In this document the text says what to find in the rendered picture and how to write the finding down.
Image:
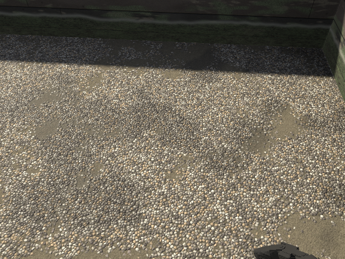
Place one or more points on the right robot hand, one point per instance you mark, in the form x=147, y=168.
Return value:
x=281, y=251

